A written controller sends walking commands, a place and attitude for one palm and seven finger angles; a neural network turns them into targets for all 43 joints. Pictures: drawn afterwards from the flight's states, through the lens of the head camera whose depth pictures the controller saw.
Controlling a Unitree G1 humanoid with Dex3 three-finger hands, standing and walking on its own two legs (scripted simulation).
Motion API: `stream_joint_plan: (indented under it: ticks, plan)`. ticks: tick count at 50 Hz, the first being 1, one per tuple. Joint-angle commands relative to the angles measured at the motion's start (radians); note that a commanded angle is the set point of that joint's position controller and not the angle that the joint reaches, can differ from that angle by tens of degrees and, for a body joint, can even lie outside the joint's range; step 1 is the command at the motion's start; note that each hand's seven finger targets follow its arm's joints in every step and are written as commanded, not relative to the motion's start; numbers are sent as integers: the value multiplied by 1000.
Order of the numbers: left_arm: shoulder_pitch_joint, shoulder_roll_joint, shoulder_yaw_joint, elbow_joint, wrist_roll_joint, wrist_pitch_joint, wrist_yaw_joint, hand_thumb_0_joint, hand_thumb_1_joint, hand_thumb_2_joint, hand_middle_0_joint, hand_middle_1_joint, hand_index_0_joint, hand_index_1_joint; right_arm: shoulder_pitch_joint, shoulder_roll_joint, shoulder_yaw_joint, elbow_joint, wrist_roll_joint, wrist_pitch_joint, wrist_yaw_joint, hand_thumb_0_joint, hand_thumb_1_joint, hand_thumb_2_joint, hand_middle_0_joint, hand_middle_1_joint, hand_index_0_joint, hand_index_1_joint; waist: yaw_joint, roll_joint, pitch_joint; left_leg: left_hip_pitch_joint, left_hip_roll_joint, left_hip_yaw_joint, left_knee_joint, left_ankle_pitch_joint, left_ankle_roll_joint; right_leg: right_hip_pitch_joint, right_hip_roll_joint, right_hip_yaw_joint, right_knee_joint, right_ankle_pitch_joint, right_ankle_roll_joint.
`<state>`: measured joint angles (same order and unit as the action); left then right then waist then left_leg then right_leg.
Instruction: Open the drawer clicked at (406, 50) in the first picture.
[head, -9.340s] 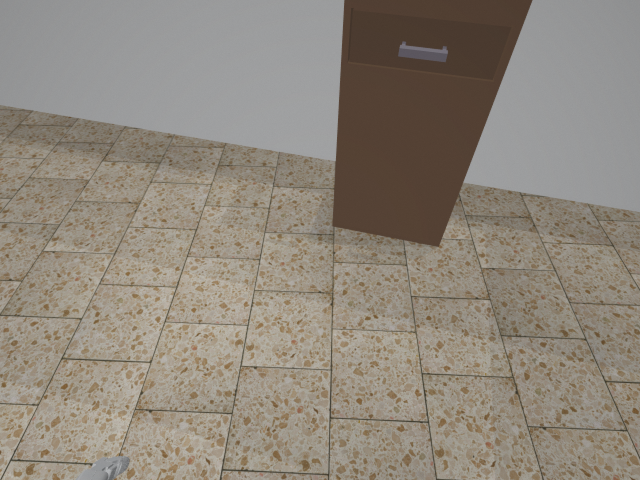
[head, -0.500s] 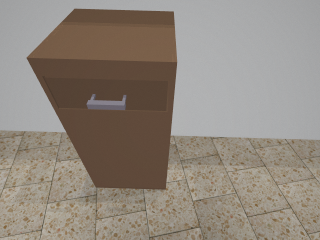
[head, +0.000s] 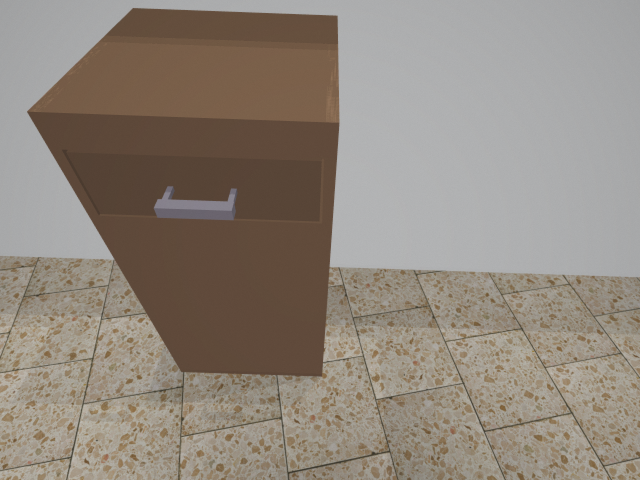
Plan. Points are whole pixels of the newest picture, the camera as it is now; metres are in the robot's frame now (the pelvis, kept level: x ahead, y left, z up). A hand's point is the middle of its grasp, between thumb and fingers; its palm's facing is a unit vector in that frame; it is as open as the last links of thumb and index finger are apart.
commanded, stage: come to a stop and stand still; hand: left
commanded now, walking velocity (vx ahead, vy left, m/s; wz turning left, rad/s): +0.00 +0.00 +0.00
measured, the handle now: (198, 201) +0.53 +0.24 +0.02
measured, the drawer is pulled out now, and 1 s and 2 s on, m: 0.00 0.00 0.00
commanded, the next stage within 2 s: look again from close up in 0.82 s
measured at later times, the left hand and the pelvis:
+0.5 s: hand out of the picture -0.01 +0.13 -0.18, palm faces +0.06 -0.99 -0.14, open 7.4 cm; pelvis +0.03 -0.01 +0.00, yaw +0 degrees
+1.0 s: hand out of the picture +0.00 +0.13 -0.18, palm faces +0.01 -0.99 -0.16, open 7.4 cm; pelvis +0.04 -0.02 +0.00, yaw -2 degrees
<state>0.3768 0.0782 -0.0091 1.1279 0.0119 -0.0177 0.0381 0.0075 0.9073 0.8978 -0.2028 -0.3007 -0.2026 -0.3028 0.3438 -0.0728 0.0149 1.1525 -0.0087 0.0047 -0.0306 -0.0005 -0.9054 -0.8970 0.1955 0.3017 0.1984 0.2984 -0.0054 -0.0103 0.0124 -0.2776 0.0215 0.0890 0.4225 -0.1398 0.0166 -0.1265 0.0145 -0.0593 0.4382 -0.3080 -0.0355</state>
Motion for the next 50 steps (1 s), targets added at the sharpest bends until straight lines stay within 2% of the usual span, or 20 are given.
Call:
stream_joint_plan:
  ticks: [1,7,10,22,32,39,42,45,46,47,48,49,50]
  plan:
    - [112,65,14,-10,-1,-10,8,0,900,900,-200,-300,-200,-300,56,-89,-18,-24,-3,-20,-5,0,-900,-900,200,300,200,300,10,-10,75,69,86,-113,-62,-14,18,-135,-113,108,-122,75,-13]
    - [122,63,11,-7,0,-15,10,0,900,900,-200,-300,-200,-300,39,-90,-17,-21,-2,-25,-6,0,-900,-900,200,300,200,300,12,-15,65,96,90,-104,-47,56,20,-116,-117,111,-127,145,-8]
    - [123,66,10,-5,0,-14,10,0,900,900,-200,-300,-200,-300,33,-91,-15,-20,-2,-24,-7,0,-900,-900,200,300,200,300,14,-11,86,94,90,-102,-48,64,18,-118,-116,109,-129,150,-7]
    - [118,82,14,-7,0,-13,10,0,900,900,-200,-300,-200,-300,13,-114,-13,-26,-3,-27,-12,0,-900,-900,200,300,200,300,16,4,55,125,93,-94,-34,126,18,-67,-120,104,-128,251,-2]
    - [122,97,17,-8,0,-11,12,0,900,900,-200,-300,-200,-300,2,-122,-11,-25,-2,-25,-14,0,-900,-900,200,300,200,300,19,-30,52,135,92,-79,-17,146,13,-37,-126,95,-121,362,12]
    - [124,98,16,-9,-1,-8,14,0,900,900,-200,-300,-200,-300,-4,-122,-11,-23,-2,-22,-15,0,-900,-900,200,300,200,300,21,-7,76,139,92,-77,-15,145,12,-50,-125,98,-125,349,13]
    - [123,103,19,-7,0,-9,14,0,900,900,-200,-300,-200,-300,-2,-121,-11,-23,-1,-24,-17,0,-900,-900,200,300,200,300,20,-26,59,142,93,-72,-9,159,12,-29,-127,94,-121,400,19]
    - [121,102,19,-8,-1,-7,14,0,900,900,-200,-300,-200,-300,-1,-122,-10,-21,-2,-22,-17,0,-900,-900,200,300,200,300,19,-16,73,140,92,-75,-10,153,10,-39,-123,97,-122,378,16]
    - [156,148,15,-1,23,-47,50,0,900,900,-200,-300,-200,-300,-132,-163,-16,-113,4,-39,-1,0,-900,-900,200,300,200,300,46,-27,153,9,64,-17,262,100,-18,-129,-194,225,-144,928,96]
    - [119,187,28,-47,22,-55,43,0,900,900,-200,-300,-200,-300,-72,-106,-19,-147,2,-24,5,0,-900,-900,200,300,200,300,-16,-37,116,-68,27,-70,292,-191,6,-46,-232,204,-68,1006,59]
    - [84,203,28,-61,20,-54,37,0,900,900,-200,-300,-200,-300,-54,-109,-20,-146,-1,-15,10,0,-900,-900,200,300,200,300,-12,-74,53,-61,32,-46,280,-207,13,2,-220,172,-29,996,13]
    - [62,186,24,-82,15,-56,31,0,900,900,-200,-300,-200,-300,-23,-120,-23,-156,-1,-19,8,0,-900,-900,200,300,200,300,-31,-91,-15,-37,16,-47,259,-188,19,43,-196,153,11,967,-40]
    - [50,189,26,-97,10,-55,28,0,900,900,-200,-300,-200,-300,-7,-127,-24,-156,0,-23,8,0,-900,-900,200,300,200,300,-35,-85,-51,-13,7,-39,211,-150,18,63,-181,139,35,922,-60]
